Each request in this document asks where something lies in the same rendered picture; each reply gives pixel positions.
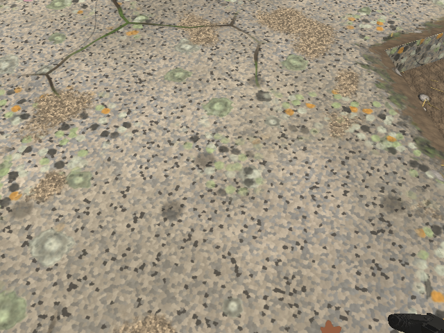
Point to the right robot hand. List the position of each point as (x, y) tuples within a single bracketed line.
[(416, 323)]

